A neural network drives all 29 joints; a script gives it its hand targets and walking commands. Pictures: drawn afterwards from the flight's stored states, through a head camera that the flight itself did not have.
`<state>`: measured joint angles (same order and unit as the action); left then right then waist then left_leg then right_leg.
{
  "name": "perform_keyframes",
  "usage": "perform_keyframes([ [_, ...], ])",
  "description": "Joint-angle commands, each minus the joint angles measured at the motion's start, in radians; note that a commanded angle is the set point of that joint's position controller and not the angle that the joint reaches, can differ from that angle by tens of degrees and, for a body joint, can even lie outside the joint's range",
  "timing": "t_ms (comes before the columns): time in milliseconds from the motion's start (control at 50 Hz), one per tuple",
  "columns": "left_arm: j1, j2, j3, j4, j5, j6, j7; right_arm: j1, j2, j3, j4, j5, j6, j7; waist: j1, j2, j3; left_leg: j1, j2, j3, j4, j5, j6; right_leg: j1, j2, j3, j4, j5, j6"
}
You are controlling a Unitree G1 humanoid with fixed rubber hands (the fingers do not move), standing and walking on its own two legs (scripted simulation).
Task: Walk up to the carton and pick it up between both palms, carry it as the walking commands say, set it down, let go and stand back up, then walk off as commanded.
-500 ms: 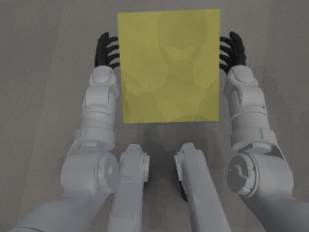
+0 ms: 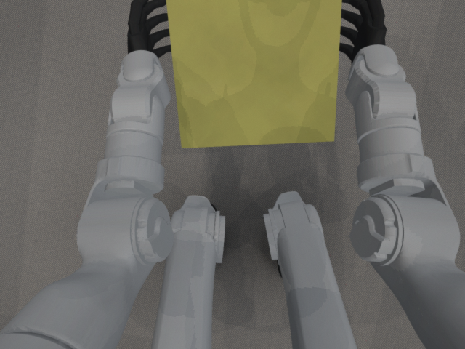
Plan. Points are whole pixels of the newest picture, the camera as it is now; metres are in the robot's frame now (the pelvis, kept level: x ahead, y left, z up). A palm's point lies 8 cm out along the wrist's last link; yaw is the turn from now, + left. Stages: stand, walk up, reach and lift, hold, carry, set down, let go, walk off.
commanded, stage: set down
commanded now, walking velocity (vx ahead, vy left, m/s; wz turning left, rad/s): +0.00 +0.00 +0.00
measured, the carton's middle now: (251, 62) +0.53 -0.03 -0.21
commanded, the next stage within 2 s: none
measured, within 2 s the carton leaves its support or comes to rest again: rests again in 1.72 s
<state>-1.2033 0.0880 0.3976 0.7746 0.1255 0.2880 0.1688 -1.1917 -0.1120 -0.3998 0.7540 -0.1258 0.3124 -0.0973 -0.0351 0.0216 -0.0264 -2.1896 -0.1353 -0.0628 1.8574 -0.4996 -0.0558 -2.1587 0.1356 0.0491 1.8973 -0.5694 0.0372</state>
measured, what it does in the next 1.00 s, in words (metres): lowers itself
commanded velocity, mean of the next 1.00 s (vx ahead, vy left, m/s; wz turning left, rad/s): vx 0.00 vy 0.00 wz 0.00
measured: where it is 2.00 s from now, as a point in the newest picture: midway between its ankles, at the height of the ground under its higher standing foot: (243, 254)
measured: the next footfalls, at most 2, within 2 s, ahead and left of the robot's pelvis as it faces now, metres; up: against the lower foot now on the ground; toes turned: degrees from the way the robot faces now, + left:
none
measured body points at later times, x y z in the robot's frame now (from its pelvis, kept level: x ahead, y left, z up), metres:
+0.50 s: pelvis +0.00 +0.00 -0.05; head +0.37 -0.02 +0.21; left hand +0.56 +0.13 -0.22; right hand +0.56 -0.19 -0.21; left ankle +0.11 +0.12 -0.42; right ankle +0.09 -0.11 -0.42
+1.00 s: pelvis +0.00 +0.00 -0.08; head +0.37 -0.02 +0.18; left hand +0.57 +0.13 -0.25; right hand +0.56 -0.19 -0.24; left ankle +0.11 +0.12 -0.42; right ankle +0.09 -0.11 -0.42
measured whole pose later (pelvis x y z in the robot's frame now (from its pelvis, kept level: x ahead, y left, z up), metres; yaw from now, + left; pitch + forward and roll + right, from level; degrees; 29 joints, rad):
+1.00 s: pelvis +0.00 +0.00 -0.08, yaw -1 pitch +39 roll +1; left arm -1.42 0.25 0.25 0.98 -0.05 0.21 0.15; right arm -1.43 -0.28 -0.22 0.98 0.04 0.23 -0.10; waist -0.02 0.02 0.31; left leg -2.25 -0.11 -0.02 2.17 -0.60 -0.04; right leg -2.22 0.11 0.01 2.21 -0.66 0.02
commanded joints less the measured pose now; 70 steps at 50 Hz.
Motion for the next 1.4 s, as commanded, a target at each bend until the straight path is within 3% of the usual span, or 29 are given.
perform_keyframes([
  [0,-0.664,-0.918,-0.468,-0.051,-0.14,-0.03,-0.291,-0.688,0.882,0.467,-0.076,0.153,-0.044,0.285,-0.024,0.006,-1.208,0.662,-0.026,0.132,-0.079,0.303,0.03,0.597,0.011,-0.111,-0.142,0.381,-0.002],
  [480,-0.826,-0.787,-0.501,-0.055,-0.225,-0.067,-0.287,-0.835,0.776,0.506,-0.04,0.234,-0.081,0.265,-0.008,-0.014,-1.125,0.585,-0.004,0.138,0.125,0.333,0.041,0.552,-0.009,-0.1,0.044,0.423,-0.014],
  [840,-0.854,-0.735,-0.505,-0.012,-0.278,-0.116,-0.292,-0.859,0.723,0.519,-0.013,0.277,-0.13,0.259,0.0,-0.024,-0.962,0.537,-0.004,0.116,0.214,0.39,0.05,0.516,-0.013,-0.072,0.13,0.479,-0.036],
  [1100,-0.865,-0.702,-0.436,0.073,-0.244,-0.108,-0.312,-0.848,0.678,0.456,0.081,0.242,-0.123,0.282,-0.011,-0.015,-0.747,0.474,0.002,0.109,0.214,0.277,0.061,0.403,-0.022,-0.071,0.134,0.335,-0.05],
  [1380,-0.809,-0.675,-0.385,0.152,-0.208,-0.102,-0.338,-0.767,0.669,0.413,0.158,0.197,-0.112,0.307,-0.018,-0.021,-0.581,0.394,0.005,0.101,0.231,0.234,0.067,0.359,-0.028,-0.057,0.148,0.311,-0.057],
])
